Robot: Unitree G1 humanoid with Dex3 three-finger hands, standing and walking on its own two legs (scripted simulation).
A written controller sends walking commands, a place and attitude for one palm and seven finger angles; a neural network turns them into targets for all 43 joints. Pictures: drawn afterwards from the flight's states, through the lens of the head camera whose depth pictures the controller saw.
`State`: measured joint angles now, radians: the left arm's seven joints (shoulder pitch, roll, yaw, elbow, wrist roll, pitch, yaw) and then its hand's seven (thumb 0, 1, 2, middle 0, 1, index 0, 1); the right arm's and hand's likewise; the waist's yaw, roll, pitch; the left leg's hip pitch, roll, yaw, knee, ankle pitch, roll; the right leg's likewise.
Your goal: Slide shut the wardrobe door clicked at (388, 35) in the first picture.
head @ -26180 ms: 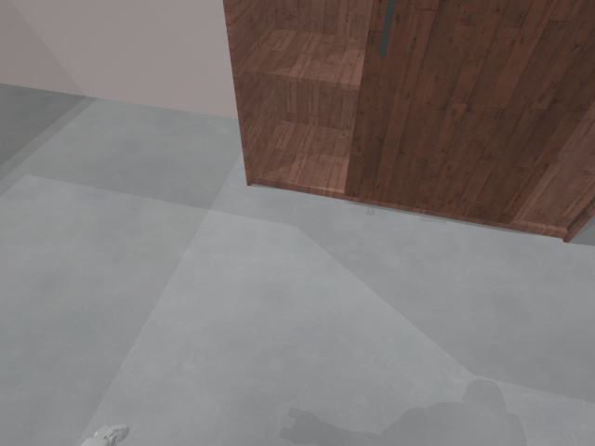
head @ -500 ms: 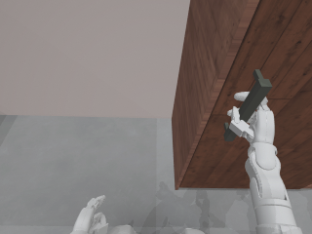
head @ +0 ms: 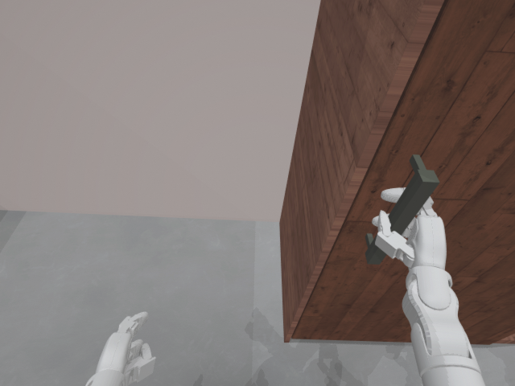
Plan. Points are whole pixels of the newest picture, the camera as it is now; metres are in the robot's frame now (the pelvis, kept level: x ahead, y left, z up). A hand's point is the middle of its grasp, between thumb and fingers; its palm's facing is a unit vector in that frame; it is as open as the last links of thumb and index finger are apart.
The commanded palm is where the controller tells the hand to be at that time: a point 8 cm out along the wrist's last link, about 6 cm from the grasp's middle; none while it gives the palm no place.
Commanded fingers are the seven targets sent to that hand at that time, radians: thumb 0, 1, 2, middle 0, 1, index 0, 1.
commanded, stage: stop walking and hold the door there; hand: right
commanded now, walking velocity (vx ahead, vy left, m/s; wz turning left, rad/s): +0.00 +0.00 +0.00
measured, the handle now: (392, 214) +0.37 -0.21 +0.07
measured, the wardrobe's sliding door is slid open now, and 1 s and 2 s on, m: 0.00 0.00 0.00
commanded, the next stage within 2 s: loosen the grip on the handle in 0.18 s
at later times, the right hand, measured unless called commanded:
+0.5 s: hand (390, 236) +0.33 -0.19 +0.08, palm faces +0.22 +0.96 -0.14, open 7.8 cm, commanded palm +0.30 -0.22 +0.09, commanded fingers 0.00 0.55 -0.20 0.42 1.37 0.42 1.37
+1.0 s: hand (383, 236) +0.33 -0.18 +0.07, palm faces +0.19 +0.97 -0.16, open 13.9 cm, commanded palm +0.30 -0.24 +0.08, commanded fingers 0.00 0.55 -0.20 0.25 1.15 0.25 1.15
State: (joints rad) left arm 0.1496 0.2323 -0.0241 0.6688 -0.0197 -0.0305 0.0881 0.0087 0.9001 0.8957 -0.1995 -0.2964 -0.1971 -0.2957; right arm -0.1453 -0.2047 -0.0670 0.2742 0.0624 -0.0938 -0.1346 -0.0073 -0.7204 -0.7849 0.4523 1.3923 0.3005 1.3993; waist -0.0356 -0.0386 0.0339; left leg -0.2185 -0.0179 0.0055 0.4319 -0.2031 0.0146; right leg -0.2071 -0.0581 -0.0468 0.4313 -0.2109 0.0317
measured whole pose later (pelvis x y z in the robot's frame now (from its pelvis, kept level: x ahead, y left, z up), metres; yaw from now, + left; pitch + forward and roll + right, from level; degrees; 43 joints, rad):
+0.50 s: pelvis -0.02 -0.01 -0.01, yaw -2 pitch +0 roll -1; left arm 0.21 0.23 -0.01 0.65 -0.04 -0.13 0.03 0.01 0.90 0.90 -0.20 -0.30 -0.20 -0.30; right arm -0.24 -0.18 -0.09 0.38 0.02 -0.10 -0.11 0.00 -0.31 -0.63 0.42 1.37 0.44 1.41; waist -0.01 0.01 -0.03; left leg -0.32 0.03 0.02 0.58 -0.26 0.00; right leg -0.31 -0.02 -0.03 0.55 -0.24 0.01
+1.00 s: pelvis -0.01 -0.02 -0.02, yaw -2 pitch +2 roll +0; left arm 0.26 0.23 -0.03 0.66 -0.02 -0.13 0.05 0.01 0.90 0.90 -0.20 -0.30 -0.20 -0.30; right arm -0.19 -0.18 -0.04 0.29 0.03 -0.10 -0.12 -0.01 0.54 -0.21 0.39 1.25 0.37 1.27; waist -0.01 -0.01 -0.05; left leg -0.39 0.02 0.02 0.66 -0.31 -0.01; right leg -0.39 -0.02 -0.02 0.66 -0.31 0.00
